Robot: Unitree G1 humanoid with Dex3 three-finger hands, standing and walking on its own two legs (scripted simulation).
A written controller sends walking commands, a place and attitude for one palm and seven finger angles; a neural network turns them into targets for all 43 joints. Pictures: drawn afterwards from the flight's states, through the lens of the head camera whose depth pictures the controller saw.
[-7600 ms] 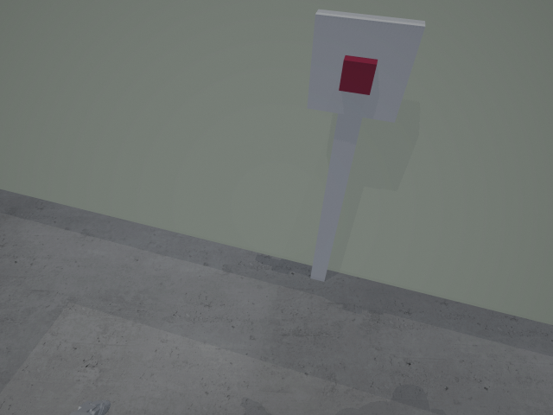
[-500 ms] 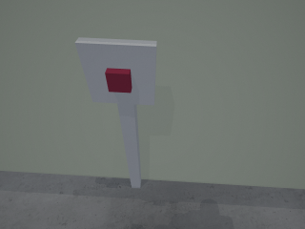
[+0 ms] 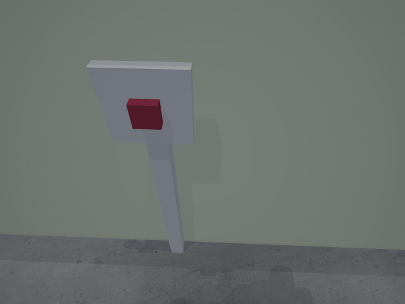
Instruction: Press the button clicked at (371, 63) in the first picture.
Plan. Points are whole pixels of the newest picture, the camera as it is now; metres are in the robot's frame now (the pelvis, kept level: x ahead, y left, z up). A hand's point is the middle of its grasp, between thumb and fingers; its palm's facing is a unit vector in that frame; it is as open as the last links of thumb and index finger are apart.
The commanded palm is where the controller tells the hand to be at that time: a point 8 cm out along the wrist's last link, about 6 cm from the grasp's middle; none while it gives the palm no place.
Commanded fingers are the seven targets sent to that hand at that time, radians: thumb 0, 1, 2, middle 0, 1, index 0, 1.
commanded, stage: look again from close up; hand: left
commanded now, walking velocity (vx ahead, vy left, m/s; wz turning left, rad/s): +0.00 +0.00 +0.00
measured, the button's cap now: (146, 113) +0.47 +0.15 +0.14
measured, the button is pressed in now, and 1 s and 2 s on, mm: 0 0 0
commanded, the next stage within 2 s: raise the hand and make a fist in 0.34 s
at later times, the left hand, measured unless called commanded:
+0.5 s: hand out of the picture +0.10 +0.19 -0.13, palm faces +0.16 -0.94 -0.29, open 7.3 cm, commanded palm +0.10 +0.24 -0.07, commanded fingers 0.00 0.90 0.90 -0.31 -0.42 -0.31 -0.42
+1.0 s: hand (113, 285) +0.16 +0.18 -0.02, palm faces +0.05 -1.00 -0.02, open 4.4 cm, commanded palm +0.13 +0.24 +0.00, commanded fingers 0.00 0.90 0.90 -1.00 -1.17 -1.00 -1.17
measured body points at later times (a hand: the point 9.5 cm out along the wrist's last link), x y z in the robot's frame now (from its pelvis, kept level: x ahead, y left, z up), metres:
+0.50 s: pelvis +0.01 -0.05 +0.00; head +0.01 -0.06 +0.45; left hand +0.09 +0.24 -0.11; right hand +0.10 -0.33 -0.13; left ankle +0.01 +0.05 -0.74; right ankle +0.02 -0.13 -0.74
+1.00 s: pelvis +0.00 -0.05 -0.07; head +0.05 -0.04 +0.38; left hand +0.16 +0.23 -0.01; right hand +0.22 -0.27 -0.13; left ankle +0.01 +0.05 -0.74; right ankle +0.02 -0.14 -0.74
